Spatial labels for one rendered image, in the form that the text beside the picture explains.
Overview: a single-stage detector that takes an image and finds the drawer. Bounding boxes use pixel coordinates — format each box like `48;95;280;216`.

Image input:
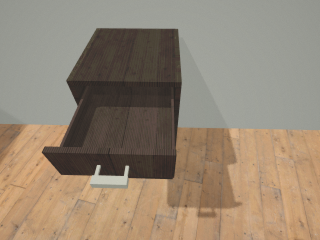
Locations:
42;86;177;178

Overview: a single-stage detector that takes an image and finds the handle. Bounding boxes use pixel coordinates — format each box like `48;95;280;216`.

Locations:
90;165;130;189

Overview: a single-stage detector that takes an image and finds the cabinet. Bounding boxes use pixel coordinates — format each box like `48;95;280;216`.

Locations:
66;28;182;179

